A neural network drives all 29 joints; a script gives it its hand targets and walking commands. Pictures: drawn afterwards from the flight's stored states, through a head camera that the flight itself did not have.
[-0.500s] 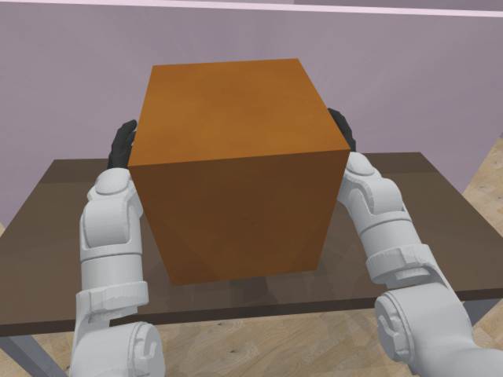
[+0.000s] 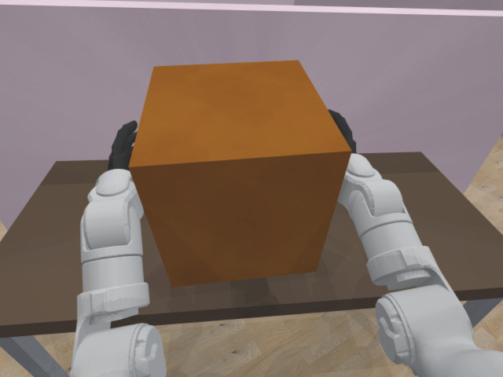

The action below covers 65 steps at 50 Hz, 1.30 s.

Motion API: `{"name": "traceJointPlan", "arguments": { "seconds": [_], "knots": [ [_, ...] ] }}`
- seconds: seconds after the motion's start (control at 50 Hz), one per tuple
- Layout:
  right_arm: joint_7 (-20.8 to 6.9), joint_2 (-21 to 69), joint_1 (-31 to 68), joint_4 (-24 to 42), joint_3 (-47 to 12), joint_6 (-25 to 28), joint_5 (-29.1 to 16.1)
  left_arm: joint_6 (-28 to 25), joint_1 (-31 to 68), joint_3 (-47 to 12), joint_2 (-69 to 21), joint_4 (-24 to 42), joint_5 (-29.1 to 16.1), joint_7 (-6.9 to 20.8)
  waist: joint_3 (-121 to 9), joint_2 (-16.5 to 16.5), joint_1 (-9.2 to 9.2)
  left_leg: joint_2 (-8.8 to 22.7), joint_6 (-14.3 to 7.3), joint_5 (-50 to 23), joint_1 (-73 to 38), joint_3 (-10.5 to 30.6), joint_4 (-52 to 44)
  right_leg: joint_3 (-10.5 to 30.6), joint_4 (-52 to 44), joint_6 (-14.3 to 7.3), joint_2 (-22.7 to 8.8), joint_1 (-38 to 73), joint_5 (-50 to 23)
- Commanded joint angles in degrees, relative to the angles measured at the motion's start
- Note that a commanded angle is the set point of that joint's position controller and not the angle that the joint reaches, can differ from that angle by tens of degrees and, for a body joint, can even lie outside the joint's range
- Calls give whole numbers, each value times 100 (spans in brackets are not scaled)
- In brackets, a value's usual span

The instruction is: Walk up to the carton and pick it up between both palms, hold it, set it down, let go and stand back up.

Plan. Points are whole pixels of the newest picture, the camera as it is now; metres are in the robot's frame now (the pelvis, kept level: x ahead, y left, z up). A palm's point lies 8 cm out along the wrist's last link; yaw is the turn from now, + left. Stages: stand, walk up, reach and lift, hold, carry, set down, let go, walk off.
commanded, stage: hold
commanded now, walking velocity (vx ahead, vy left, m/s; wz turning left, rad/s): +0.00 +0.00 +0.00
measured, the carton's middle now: (236, 171) +0.39 +0.01 +0.18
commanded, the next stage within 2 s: none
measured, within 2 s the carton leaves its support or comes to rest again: neither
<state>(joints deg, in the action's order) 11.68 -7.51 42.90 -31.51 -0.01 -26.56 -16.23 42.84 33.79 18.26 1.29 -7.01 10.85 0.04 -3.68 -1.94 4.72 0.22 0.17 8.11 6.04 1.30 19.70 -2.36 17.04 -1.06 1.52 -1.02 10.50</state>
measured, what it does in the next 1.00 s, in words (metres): stands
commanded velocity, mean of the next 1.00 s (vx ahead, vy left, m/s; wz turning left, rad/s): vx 0.00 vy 0.00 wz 0.00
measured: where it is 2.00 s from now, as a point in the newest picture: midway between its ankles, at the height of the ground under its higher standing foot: outside the picture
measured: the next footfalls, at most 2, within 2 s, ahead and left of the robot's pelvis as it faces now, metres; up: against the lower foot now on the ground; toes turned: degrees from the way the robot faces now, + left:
none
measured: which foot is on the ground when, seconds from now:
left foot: down 0.00-1.00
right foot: down 0.00-1.00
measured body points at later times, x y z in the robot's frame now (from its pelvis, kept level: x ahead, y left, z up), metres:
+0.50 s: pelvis +0.00 +0.00 +0.00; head -0.06 +0.02 +0.45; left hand +0.37 +0.17 +0.20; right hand +0.38 -0.16 +0.21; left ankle +0.04 +0.12 -0.75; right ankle -0.01 -0.10 -0.75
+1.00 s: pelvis +0.00 +0.00 +0.00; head -0.06 +0.02 +0.45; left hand +0.37 +0.18 +0.20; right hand +0.38 -0.16 +0.21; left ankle +0.04 +0.12 -0.75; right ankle -0.01 -0.10 -0.75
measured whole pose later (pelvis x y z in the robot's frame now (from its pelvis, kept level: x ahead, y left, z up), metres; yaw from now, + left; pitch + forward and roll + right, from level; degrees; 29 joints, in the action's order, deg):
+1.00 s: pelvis +0.00 +0.00 +0.00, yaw +0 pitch -5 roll -1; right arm 11.6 -7.3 43.8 -33.3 0.1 -26.5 -15.9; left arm 42.4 34.4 18.2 2.0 -8.9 10.3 -0.1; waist -4.7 -2.1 4.8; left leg 0.1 0.1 8.1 6.9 1.4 19.8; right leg -2.4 17.0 -1.0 1.5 -1.8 10.4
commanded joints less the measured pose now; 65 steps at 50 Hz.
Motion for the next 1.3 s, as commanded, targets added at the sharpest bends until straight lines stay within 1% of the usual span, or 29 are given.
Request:
{"name": "traceJointPlan", "arguments": {
  "seconds": [0.0,0.08,0.1,0.14,0.16,0.2,0.24,0.26,0.28,0.3,0.34,0.38,0.44,0.48,0.5,0.58,0.62,0.64,0.68,0.7,0.72,0.78,0.8,0.82,0.86,0.9,0.92,0.94,1.28],
  "knots": [
    [-637,3873,4593,1925,-1812,292,-489,-422,4877,-3156,-3081,723,-805,827,-2062,329,7,-262,108,-963,-1119,-107,-139,-31,-331,435,171,-271,-931],
    [-648,3919,4656,1957,-1893,320,-583,-485,5042,-3270,-3118,862,-894,775,-2324,478,25,-262,169,-1291,-1261,-79,-6,-11,-259,431,169,-218,-1212],
    [-628,3959,4684,2096,-1951,327,-616,-484,4997,-3283,-3139,880,-929,776,-2376,375,50,-269,145,-1352,-1275,-69,25,-10,-253,465,180,-145,-1374],
    [-615,3948,4712,2074,-1961,315,-648,-487,5011,-3265,-3133,844,-926,774,-2383,425,15,-285,158,-1322,-1254,-66,15,-22,-243,462,185,-179,-1310],
    [-620,3895,4577,1896,-1905,288,-610,-478,4957,-3226,-3119,808,-881,769,-2257,447,34,-264,174,-1314,-1252,-66,-17,-25,-260,442,190,-233,-1240],
    [-614,3870,4634,1964,-1858,316,-547,-454,4842,-3185,-3100,663,-841,793,-2235,392,26,-276,131,-1171,-1205,-81,-43,-15,-302,451,164,-235,-1171],
    [-603,3871,4573,2063,-1906,330,-607,-473,4856,-3280,-3158,862,-882,792,-2364,488,56,-268,179,-1405,-1271,-75,15,-11,-249,432,178,-128,-1368],
    [-593,3820,4569,1971,-1868,307,-579,-452,4832,-3236,-3101,723,-836,800,-2193,467,63,-278,187,-1332,-1256,-76,-10,-21,-275,446,173,-179,-1301],
    [-596,3837,4529,1941,-1869,295,-586,-469,4880,-3251,-3116,857,-871,802,-2270,438,74,-266,192,-1323,-1256,-70,-22,-21,-266,455,177,-169,-1288],
    [-607,3778,4503,1821,-1814,273,-561,-450,4898,-3203,-3066,761,-835,808,-2109,468,82,-255,197,-1213,-1225,-72,-65,-25,-295,433,172,-247,-1137],
    [-643,3872,4534,1768,-1780,271,-545,-474,5048,-3200,-3082,842,-879,815,-2121,392,77,-253,166,-1085,-1163,-76,-110,-31,-298,441,173,-268,-1023],
    [-667,3898,4627,1873,-1865,310,-594,-485,5027,-3218,-3094,834,-882,799,-2246,401,17,-260,164,-1272,-1225,-70,-52,-30,-266,437,182,-205,-1197],
    [-614,3913,4612,2097,-1923,326,-638,-515,5024,-3341,-3136,976,-963,773,-2476,461,101,-284,211,-1535,-1354,-37,63,-32,-221,464,188,-152,-1496],
    [-612,3863,4643,2149,-1903,327,-631,-489,5000,-3354,-3179,932,-947,755,-2432,526,86,-268,233,-1472,-1352,-36,49,-46,-247,444,199,-228,-1306],
    [-619,3864,4677,2074,-1896,318,-591,-480,4998,-3268,-3141,827,-902,752,-2303,444,38,-274,192,-1351,-1320,-42,10,-47,-288,451,197,-288,-1166],
    [-608,3853,4588,2113,-1922,307,-628,-466,4916,-3322,-3141,926,-937,761,-2403,453,63,-270,186,-1376,-1324,-50,28,-23,-266,455,179,-207,-1286],
    [-608,3883,4628,2121,-1971,299,-615,-462,4900,-3251,-3111,887,-904,758,-2327,328,4,-265,144,-1316,-1289,-62,-3,-36,-278,464,196,-220,-1241],
    [-613,3878,4669,2004,-1926,279,-600,-447,4887,-3145,-3068,718,-841,770,-2107,261,-19,-267,108,-1195,-1225,-69,-57,-37,-305,473,197,-277,-1167],
    [-638,3878,4650,1844,-1880,276,-567,-449,4936,-3109,-3082,679,-810,794,-2051,272,-41,-265,101,-1015,-1133,-85,-133,-31,-331,451,181,-287,-958],
    [-653,3880,4653,1872,-1868,303,-571,-455,4951,-3167,-3119,698,-838,789,-2172,373,-21,-258,118,-1013,-1153,-85,-124,-16,-319,424,172,-283,-923],
    [-666,3860,4714,1893,-1841,329,-556,-452,4945,-3198,-3169,686,-842,773,-2161,435,-20,-238,141,-1104,-1178,-73,-97,-21,-315,399,187,-324,-932],
    [-652,3899,4685,1867,-1839,322,-558,-468,4987,-3214,-3173,745,-875,775,-2242,376,38,-249,149,-1238,-1254,-75,-51,-24,-305,428,194,-266,-1131],
    [-635,3913,4739,1955,-1874,330,-579,-458,4942,-3195,-3162,704,-874,787,-2272,326,4,-265,135,-1300,-1263,-76,-23,-25,-302,450,188,-218,-1236],
    [-615,3902,4602,1891,-1891,299,-609,-472,4937,-3185,-3111,786,-881,792,-2288,352,38,-275,150,-1366,-1277,-75,-13,-2,-272,458,181,-150,-1346],
    [-596,3879,4594,2035,-1933,307,-646,-451,4872,-3224,-3127,844,-890,798,-2382,408,40,-279,187,-1487,-1311,-60,29,-13,-240,466,189,-82,-1461],
    [-603,3865,4632,1920,-1855,278,-594,-452,4959,-3150,-3061,717,-860,805,-2193,381,45,-294,169,-1224,-1207,-64,-33,-20,-291,471,175,-196,-1218],
    [-615,3900,4804,2087,-1949,340,-604,-471,5008,-3289,-2985,708,-984,811,-2478,424,47,-261,86,-1135,-1143,-37,2,67,-310,457,100,-219,-1280],
    [-617,3916,4757,2060,-1922,348,-593,-494,5002,-3329,-3046,709,-1011,790,-2461,422,51,-242,84,-1128,-1128,-21,-16,60,-288,450,118,-228,-1317],
    [-633,3816,4619,2051,-1941,262,-714,-439,4897,-3331,-3124,836,-1014,740,-2365,470,54,-199,181,-1468,-1250,31,49,46,-280,396,182,-258,-1386]
  ]
}}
